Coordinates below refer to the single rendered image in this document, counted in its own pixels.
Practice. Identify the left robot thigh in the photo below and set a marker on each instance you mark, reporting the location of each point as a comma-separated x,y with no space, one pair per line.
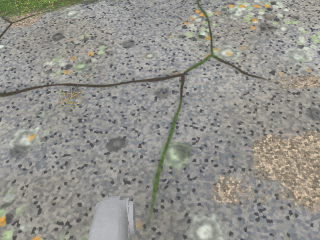
114,219

